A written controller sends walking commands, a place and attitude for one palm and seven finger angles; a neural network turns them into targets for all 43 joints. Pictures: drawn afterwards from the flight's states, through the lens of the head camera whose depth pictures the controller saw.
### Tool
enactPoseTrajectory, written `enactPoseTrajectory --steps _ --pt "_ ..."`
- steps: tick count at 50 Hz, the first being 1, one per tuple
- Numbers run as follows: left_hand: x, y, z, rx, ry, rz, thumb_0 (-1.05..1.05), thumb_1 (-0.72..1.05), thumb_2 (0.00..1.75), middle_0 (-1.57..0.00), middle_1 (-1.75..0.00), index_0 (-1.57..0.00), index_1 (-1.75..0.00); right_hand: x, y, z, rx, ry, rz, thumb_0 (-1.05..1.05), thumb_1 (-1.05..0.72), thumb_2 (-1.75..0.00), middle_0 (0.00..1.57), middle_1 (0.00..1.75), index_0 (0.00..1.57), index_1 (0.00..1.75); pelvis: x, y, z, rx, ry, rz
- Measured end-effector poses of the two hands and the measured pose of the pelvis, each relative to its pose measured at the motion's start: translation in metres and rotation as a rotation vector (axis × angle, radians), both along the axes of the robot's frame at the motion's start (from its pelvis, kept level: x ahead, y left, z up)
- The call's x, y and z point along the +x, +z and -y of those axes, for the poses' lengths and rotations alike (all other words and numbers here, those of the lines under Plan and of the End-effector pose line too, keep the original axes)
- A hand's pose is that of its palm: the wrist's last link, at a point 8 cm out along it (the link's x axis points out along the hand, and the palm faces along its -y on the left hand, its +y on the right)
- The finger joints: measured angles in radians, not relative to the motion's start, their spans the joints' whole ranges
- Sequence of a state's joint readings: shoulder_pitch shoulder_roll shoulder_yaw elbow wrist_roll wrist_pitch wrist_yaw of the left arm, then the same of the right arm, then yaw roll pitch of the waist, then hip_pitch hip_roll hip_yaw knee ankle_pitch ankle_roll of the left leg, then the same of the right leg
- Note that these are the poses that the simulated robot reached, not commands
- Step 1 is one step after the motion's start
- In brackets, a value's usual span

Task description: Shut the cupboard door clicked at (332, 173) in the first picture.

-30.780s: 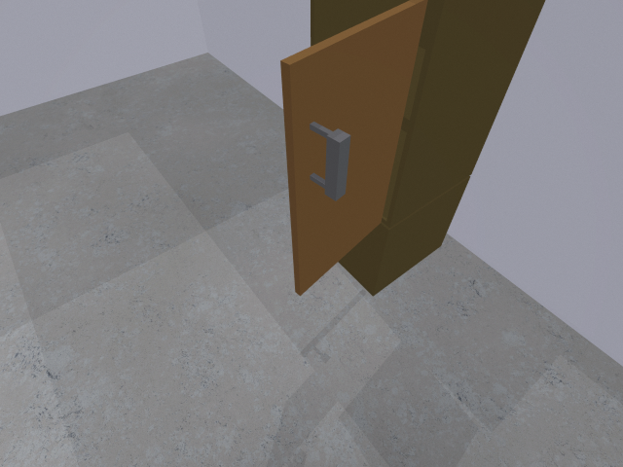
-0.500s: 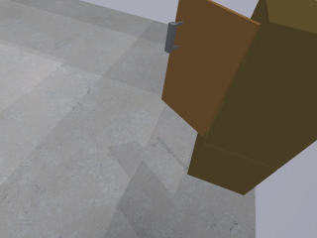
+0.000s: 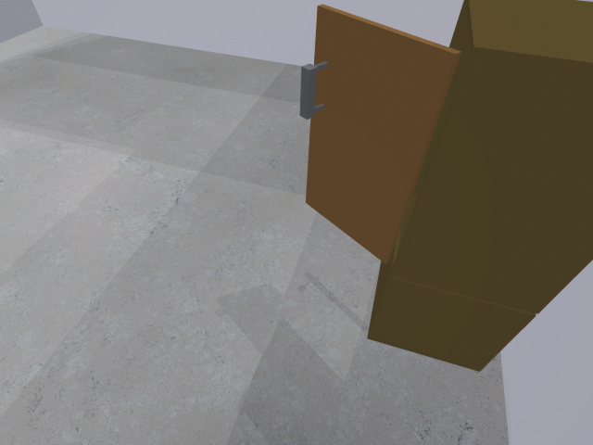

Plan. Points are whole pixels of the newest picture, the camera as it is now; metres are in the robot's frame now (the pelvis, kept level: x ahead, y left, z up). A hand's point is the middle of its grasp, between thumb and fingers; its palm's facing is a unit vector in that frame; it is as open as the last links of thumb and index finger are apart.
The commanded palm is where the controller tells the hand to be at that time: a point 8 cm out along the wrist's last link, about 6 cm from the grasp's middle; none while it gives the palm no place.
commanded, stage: let the arm hang, fingers relaxed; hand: left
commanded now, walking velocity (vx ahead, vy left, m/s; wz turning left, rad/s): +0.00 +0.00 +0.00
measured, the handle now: (315, 89) +0.87 +0.00 +0.07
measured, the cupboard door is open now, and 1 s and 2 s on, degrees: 59 59 59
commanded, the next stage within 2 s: look to check the result in 0.22 s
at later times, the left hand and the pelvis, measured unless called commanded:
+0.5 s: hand out of the picture -0.02 +0.17 -0.18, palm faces +0.02 -0.98 -0.18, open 7.4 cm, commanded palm none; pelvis +0.01 +0.00 +0.00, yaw +0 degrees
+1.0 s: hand out of the picture +0.02 +0.19 -0.18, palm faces -0.01 -0.98 -0.21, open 7.4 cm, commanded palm none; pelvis +0.02 +0.00 +0.00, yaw +0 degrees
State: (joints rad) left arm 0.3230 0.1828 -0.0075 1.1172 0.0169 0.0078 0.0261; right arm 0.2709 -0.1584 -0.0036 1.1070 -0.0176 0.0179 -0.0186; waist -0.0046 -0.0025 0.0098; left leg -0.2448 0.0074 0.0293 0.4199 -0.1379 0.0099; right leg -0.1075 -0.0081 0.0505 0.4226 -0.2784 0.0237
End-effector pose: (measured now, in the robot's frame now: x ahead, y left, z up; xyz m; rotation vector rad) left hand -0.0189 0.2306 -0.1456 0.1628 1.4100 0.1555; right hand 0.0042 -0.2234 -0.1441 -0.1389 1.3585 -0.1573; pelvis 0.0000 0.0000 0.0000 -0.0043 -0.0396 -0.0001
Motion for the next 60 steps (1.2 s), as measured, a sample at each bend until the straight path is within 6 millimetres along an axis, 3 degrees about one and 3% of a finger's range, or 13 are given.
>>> enactPoseTrajectory --steps 6,12,19,27,50,60 --pt "0.008 -0.008 0.023 -0.066 -0.002 0.013 0.0 0.91 0.9 -0.2 -0.3 -0.2 -0.3 -0.007 0.004 0.001 -0.016 -0.014 -0.02 0.0 -0.9 -0.9 0.2 0.3 0.2 0.3 0.002 0.0 0.001 -0.001 0.0 -0.005" --pt "0.007 -0.01 0.031 -0.088 0.005 -0.007 0.0 0.91 0.9 -0.2 -0.3 -0.2 -0.3 -0.014 0.006 -0.001 -0.022 -0.026 -0.048 0.0 -0.9 -0.9 0.2 0.3 0.2 0.3 0.005 0.001 0.001 -0.003 0.0 -0.01" --pt "-0.001 -0.007 0.021 -0.059 0.014 -0.043 0.0 0.91 0.9 -0.2 -0.3 -0.2 -0.3 -0.015 0.004 -0.006 -0.011 -0.032 -0.067 0.0 -0.9 -0.9 0.2 0.3 0.2 0.3 0.008 0.001 0.0 -0.003 -0.001 -0.013" --pt "-0.002 -0.002 0.004 -0.015 0.015 -0.057 0.0 0.91 0.9 -0.2 -0.3 -0.2 -0.3 -0.004 0.002 -0.005 -0.009 -0.027 -0.049 0.0 -0.9 -0.9 0.2 0.3 0.2 0.3 0.012 0.001 -0.001 -0.002 -0.005 -0.01" --pt "0.039 0.001 -0.009 0.006 -0.025 0.02 0.0 0.91 0.9 -0.2 -0.3 -0.2 -0.3 0.036 0.013 0.027 -0.078 0.008 0.022 0.0 -0.9 -0.9 0.2 0.3 0.2 0.3 0.018 0.003 0.0 0.0 -0.005 -0.011" --pt "0.043 -0.006 -0.015 0.023 0.05 0.051 0.0 0.91 0.9 -0.2 -0.3 -0.2 -0.3 0.044 0.001 0.018 -0.056 0.064 -0.018 0.0 -0.9 -0.9 0.2 0.3 0.2 0.3 0.016 -0.007 -0.001 -0.008 0.066 -0.026"
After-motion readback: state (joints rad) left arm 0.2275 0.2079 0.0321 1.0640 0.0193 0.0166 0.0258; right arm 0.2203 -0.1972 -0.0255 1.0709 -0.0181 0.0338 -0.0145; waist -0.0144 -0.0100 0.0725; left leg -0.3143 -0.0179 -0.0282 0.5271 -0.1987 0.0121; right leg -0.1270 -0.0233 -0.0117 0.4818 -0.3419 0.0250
